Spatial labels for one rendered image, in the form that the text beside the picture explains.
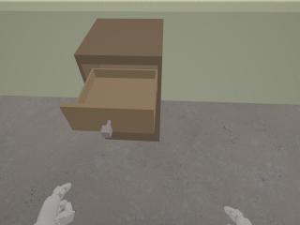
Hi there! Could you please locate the handle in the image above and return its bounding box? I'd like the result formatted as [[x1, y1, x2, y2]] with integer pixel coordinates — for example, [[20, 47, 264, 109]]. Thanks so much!
[[100, 120, 113, 138]]

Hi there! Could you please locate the cabinet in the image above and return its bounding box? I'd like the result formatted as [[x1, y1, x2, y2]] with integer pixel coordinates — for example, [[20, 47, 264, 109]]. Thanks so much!
[[74, 18, 164, 142]]

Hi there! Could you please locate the drawer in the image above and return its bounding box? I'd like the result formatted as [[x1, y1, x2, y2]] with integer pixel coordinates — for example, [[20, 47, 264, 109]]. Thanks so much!
[[59, 68, 158, 134]]

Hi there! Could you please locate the robot left hand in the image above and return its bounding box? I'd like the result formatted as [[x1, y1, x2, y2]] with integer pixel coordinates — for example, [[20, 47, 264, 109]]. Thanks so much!
[[37, 183, 75, 225]]

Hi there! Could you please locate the robot right hand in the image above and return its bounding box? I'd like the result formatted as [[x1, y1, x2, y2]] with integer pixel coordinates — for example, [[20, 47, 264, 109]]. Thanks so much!
[[224, 206, 252, 225]]

